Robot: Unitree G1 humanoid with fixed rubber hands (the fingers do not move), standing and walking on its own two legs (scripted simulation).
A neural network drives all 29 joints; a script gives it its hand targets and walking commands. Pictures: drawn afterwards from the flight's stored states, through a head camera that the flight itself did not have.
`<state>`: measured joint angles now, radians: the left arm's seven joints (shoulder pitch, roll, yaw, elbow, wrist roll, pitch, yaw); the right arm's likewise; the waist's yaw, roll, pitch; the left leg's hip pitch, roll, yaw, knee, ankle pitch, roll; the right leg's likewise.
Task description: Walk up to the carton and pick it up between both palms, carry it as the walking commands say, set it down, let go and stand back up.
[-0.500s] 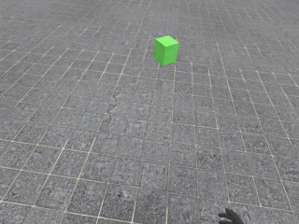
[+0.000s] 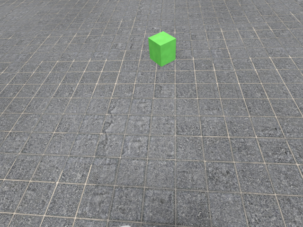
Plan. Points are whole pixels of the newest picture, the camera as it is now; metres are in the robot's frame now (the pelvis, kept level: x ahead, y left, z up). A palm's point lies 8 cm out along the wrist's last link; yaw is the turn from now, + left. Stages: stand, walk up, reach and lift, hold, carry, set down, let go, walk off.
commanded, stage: walk up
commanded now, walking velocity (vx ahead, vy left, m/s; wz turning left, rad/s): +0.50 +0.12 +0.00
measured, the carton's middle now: (162, 49) +1.87 -0.10 -0.63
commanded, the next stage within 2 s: none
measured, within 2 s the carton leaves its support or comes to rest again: neither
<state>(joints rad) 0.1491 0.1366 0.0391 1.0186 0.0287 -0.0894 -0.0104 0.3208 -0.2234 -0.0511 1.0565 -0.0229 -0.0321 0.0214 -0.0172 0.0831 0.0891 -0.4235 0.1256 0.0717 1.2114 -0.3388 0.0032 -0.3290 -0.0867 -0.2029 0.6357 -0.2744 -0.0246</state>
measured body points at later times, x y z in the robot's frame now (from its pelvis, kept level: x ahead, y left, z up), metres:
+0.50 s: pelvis +0.23 +0.03 +0.01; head +0.25 +0.05 +0.46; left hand +0.29 +0.28 -0.15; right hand +0.25 -0.22 -0.13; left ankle +0.23 +0.17 -0.72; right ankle +0.25 -0.09 -0.67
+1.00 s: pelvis +0.48 +0.00 +0.01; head +0.50 +0.00 +0.46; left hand +0.41 +0.21 -0.15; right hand +0.62 -0.23 -0.13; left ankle +0.57 +0.14 -0.70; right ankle +0.40 -0.10 -0.72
